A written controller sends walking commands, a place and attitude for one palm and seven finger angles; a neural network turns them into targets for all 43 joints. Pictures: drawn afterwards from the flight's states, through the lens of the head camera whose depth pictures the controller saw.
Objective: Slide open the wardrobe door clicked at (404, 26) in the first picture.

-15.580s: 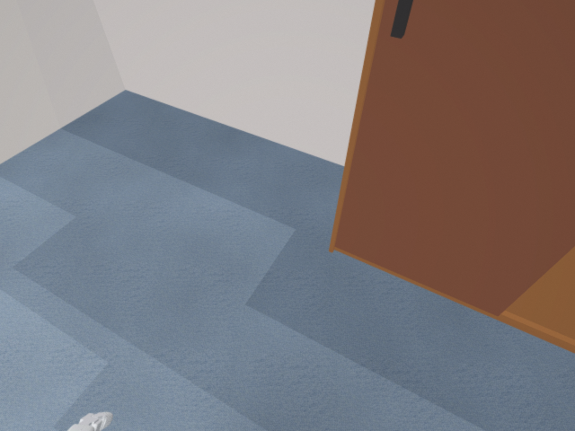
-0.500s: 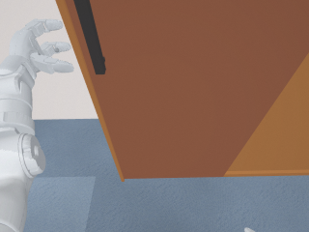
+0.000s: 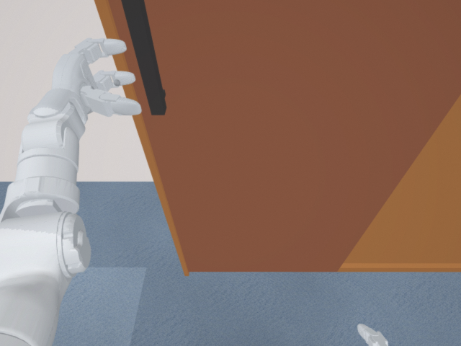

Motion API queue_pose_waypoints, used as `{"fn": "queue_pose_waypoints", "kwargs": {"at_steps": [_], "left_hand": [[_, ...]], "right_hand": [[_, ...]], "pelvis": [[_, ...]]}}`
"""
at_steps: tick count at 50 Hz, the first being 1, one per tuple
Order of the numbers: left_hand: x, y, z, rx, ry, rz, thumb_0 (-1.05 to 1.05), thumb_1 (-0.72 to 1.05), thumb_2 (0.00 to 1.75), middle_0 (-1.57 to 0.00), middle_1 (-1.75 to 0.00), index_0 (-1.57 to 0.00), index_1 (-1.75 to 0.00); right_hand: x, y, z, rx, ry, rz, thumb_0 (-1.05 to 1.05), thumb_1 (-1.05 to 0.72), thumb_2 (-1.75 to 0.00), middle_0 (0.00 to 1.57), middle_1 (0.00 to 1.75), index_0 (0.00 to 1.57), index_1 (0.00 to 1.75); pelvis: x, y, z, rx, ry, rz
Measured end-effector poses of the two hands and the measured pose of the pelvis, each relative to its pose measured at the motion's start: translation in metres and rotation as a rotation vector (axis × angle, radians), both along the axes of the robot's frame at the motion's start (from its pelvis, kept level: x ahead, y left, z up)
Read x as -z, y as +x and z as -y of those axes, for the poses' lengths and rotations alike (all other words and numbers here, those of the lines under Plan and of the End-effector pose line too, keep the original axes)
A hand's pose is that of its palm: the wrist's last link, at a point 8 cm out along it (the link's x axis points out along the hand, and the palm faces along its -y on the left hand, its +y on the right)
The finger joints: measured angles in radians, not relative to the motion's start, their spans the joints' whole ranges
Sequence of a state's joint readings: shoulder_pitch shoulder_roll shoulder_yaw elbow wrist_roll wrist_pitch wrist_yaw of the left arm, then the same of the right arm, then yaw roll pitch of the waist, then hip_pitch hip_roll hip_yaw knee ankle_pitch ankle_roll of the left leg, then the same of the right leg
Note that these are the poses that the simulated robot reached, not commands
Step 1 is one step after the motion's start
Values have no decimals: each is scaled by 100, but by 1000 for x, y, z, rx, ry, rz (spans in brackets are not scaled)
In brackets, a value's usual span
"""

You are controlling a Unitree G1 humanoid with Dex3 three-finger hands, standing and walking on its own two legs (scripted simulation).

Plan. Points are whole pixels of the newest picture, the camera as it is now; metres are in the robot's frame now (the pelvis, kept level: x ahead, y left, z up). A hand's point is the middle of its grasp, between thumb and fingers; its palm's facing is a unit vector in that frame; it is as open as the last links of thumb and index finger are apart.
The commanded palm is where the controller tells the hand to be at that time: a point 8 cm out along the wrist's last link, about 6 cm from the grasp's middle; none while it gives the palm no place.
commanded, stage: feel for the door with the fingertips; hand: left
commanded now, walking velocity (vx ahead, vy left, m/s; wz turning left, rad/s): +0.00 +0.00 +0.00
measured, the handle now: (148, 50) +0.52 +0.15 +0.27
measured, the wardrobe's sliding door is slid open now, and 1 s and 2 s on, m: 0.00 0.00 0.00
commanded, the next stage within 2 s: slide the fingers in behind the handle in 0.58 s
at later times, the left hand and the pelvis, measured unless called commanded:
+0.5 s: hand (122, 73) +0.47 +0.18 +0.25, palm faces +0.03 -1.00 +0.00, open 13.9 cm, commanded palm +0.46 +0.23 +0.25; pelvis +0.00 +0.00 +0.00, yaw +1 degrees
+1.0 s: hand (122, 74) +0.47 +0.18 +0.25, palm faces +0.03 -1.00 +0.00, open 13.9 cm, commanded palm +0.45 +0.23 +0.25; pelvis -0.01 -0.01 +0.00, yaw +0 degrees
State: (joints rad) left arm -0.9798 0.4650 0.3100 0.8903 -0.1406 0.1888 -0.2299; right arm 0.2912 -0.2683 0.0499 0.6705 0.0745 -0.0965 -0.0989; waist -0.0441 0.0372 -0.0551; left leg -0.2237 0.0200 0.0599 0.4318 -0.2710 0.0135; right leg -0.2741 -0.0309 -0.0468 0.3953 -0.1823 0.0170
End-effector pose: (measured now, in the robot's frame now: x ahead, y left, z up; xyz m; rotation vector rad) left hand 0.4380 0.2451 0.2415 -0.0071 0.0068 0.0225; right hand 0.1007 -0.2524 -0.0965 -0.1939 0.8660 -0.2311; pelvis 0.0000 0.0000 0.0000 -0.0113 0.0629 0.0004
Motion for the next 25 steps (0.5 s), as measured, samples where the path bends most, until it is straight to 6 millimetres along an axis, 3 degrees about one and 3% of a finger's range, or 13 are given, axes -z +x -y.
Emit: {"fn": "queue_pose_waypoints", "kwargs": {"at_steps": [7,19,25], "left_hand": [[-1,8,2,-16,4,-12,-1,-50,30,-30,-120,-30,-120],[-5,11,2,-5,22,14,-1,-50,30,-32,-122,-32,-122],[-9,11,8,-8,5,16,-1,-50,30,-31,-122,-31,-121]], "right_hand": [[1,3,-4,-15,0,-4,1,-91,-90,20,30,20,30],[12,-43,10,28,-21,-135,1,-91,-90,20,30,20,30],[13,-53,14,37,-25,-151,1,-91,-90,20,30,20,30]], "pelvis": [[0,-1,2,-6,1,-4],[0,0,2,-10,0,-8],[0,-1,3,-9,0,-6]]}}
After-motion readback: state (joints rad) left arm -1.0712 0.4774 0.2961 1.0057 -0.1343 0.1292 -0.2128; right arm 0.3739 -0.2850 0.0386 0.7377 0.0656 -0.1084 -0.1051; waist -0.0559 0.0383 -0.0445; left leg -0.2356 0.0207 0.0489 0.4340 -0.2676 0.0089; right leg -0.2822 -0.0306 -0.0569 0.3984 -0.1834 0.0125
